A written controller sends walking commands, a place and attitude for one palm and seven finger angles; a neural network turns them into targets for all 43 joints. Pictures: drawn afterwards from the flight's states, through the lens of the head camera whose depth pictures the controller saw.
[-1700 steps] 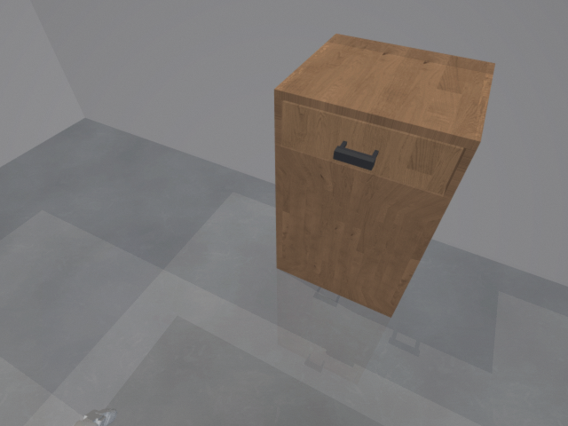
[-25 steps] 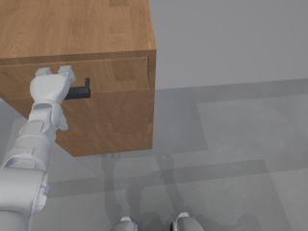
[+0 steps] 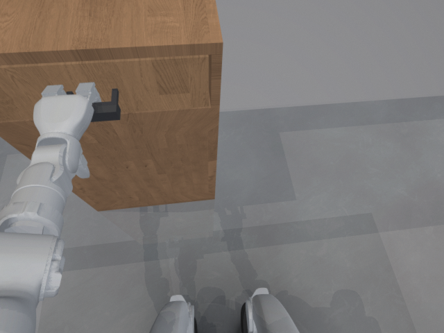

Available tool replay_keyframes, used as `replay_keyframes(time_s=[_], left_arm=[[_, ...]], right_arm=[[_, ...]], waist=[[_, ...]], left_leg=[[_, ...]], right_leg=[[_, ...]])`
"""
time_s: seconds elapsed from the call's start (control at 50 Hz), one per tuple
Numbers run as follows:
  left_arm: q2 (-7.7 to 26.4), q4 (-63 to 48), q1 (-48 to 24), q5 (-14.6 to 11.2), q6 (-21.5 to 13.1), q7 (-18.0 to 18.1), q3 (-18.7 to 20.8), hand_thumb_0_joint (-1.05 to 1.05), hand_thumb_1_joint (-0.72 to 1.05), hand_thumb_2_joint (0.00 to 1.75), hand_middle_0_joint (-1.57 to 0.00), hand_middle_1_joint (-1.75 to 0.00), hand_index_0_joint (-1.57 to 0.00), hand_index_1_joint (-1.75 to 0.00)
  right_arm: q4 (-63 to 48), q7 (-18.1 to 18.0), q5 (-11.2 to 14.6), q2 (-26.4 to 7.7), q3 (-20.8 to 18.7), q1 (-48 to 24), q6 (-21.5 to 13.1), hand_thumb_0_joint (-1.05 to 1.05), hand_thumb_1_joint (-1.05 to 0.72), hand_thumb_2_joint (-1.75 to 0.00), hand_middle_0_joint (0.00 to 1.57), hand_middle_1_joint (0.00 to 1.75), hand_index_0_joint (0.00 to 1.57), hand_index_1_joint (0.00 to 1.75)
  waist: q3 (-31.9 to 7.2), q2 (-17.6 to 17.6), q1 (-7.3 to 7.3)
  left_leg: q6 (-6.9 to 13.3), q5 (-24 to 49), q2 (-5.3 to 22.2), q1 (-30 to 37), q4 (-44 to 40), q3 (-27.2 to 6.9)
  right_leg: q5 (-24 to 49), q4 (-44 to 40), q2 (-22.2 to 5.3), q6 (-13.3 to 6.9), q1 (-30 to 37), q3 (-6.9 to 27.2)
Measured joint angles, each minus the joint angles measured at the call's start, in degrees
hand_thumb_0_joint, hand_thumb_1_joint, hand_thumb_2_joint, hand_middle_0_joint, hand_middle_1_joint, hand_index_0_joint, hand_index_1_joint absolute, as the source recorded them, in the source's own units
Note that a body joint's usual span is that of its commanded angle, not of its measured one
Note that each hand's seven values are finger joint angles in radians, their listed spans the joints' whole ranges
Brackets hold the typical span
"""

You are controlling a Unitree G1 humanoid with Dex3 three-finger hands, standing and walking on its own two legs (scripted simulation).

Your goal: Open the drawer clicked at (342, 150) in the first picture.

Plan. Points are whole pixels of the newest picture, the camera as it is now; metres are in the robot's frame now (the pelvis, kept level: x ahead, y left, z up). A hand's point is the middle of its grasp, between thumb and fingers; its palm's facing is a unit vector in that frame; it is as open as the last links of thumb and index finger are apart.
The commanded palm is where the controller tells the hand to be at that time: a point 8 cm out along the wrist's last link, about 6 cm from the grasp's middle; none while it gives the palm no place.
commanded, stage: lower the fingers behind the handle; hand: left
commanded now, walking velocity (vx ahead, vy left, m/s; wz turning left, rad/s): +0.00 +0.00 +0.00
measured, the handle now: (91, 103) +0.53 +0.24 +0.02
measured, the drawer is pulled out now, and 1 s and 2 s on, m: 0.00 0.00 0.10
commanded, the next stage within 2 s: close the thumb around the handle in 0.18 s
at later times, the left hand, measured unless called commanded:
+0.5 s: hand (78, 131) +0.48 +0.26 +0.00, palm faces -0.10 +0.01 -0.99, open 12.6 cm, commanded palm +0.48 +0.23 +0.06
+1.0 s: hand (79, 132) +0.48 +0.26 +0.00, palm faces -0.12 -0.01 -0.99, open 6.0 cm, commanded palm +0.48 +0.24 +0.06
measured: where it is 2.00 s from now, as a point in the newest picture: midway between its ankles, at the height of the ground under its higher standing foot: outside the picture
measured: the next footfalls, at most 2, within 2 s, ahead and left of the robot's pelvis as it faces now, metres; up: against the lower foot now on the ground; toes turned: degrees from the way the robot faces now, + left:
none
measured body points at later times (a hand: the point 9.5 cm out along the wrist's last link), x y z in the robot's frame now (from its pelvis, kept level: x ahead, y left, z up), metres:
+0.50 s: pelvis +0.00 +0.00 +0.01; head +0.14 +0.00 +0.44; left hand +0.48 +0.26 +0.06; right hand +0.02 -0.28 -0.12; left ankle +0.00 +0.10 -0.66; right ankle +0.03 -0.13 -0.66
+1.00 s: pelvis +0.01 -0.01 +0.01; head +0.14 +0.00 +0.44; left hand +0.48 +0.26 +0.06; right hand +0.03 -0.28 -0.12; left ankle +0.00 +0.10 -0.66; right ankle +0.03 -0.13 -0.66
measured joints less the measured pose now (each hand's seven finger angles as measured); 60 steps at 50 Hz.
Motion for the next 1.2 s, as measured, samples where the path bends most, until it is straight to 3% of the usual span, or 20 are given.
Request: replay_keyframes(time_s=[0.2,0.4,0.56,0.86,1.2], left_arm=[[-1.08,3.14,-0.96,-1.35,2.92,0.28,-1.78,0.0,-0.49,0.3,-0.33,-1.17,-0.31,-1.23],[-0.07,3.56,-1.36,-0.93,1.42,-1.32,-1.65,0.0,-0.44,0.32,-0.32,-1.17,-0.31,-1.2],[-0.74,2.33,-1.22,-1.19,2.3,-0.38,-1.79,0.0,-0.14,0.45,-0.33,-1.2,-0.33,-1.23],[-1.27,1.8,0.35,-1.39,2.95,-0.85,-2.02,0.0,0.63,0.78,-0.36,-1.23,-0.35,-1.3],[-2.08,-3.2,5.88,-1.52,2.03,-1.09,1.56,0.01,0.68,0.84,-0.32,-1.31,-0.35,-1.35]], right_arm=[[0.93,0.1,0.46,0.6,1.36,-0.47,0.06,0.0,-0.9,-0.9,0.2,0.3,0.2,0.3],[-0.47,-0.55,0.45,-0.27,1.34,-0.89,-0.38,0.0,-0.9,-0.9,0.2,0.3,0.2,0.3],[-0.22,-0.26,0.21,-0.2,0.38,-0.98,-0.66,0.0,-0.9,-0.9,0.2,0.3,0.2,0.3],[0.35,-0.15,0.24,0.49,0.91,-0.87,-0.1,0.0,-0.9,-0.9,0.2,0.3,0.2,0.3],[0.03,0.32,-0.15,0.33,-0.07,-1.6,0.79,0.0,-0.9,-0.9,0.2,0.3,0.2,0.3]], waist=[[0.36,0.16,-0.58],[0.27,-0.21,-0.87],[0.28,-0.11,-0.22],[0.06,0.04,-0.06],[-0.47,-0.04,0.49]], left_leg=[[-0.07,0.98,-0.08,2.71,-2.69,-0.41],[-0.25,1.1,-0.08,2.75,-2.76,-0.62],[-0.41,0.78,-0.08,2.01,-2.07,-0.74],[-0.47,0.68,0.04,4.27,-3.61,-0.77],[-0.22,-0.28,0.57,5.7,-3.91,0.56]], right_leg=[[0.82,-2.72,-0.03,-0.19,2.9,-0.38],[0.8,-2.65,-0.03,-0.39,2.93,-0.58],[0.41,-1.88,-0.01,-0.5,2.18,-0.68],[0.29,-3.36,0.14,-0.56,4.4,-0.68],[-0.16,-3.54,0.7,-0.27,5.19,0.67]])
